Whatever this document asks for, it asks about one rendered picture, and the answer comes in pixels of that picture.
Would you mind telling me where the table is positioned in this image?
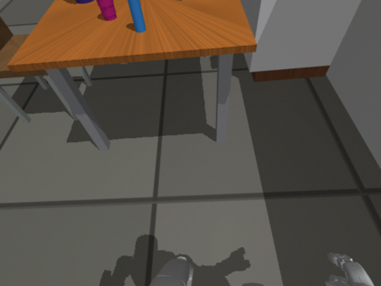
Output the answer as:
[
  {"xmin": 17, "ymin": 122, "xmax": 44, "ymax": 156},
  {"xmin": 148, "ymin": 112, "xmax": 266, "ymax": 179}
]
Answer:
[{"xmin": 7, "ymin": 0, "xmax": 257, "ymax": 151}]

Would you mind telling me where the chair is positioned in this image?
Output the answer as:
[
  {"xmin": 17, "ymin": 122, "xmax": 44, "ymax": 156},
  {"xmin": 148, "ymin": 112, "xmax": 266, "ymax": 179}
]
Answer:
[{"xmin": 0, "ymin": 17, "xmax": 93, "ymax": 123}]

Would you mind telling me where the right robot hand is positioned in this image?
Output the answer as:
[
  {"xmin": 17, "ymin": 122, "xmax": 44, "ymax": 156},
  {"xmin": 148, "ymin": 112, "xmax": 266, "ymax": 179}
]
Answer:
[{"xmin": 325, "ymin": 253, "xmax": 374, "ymax": 286}]

